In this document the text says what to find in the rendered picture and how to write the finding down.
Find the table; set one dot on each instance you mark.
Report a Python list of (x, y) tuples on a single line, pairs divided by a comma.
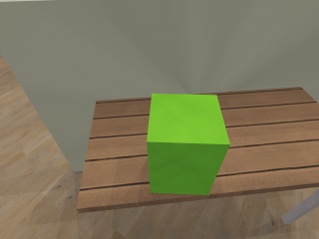
[(274, 146)]

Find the carton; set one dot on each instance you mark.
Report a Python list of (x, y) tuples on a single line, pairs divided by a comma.
[(187, 142)]

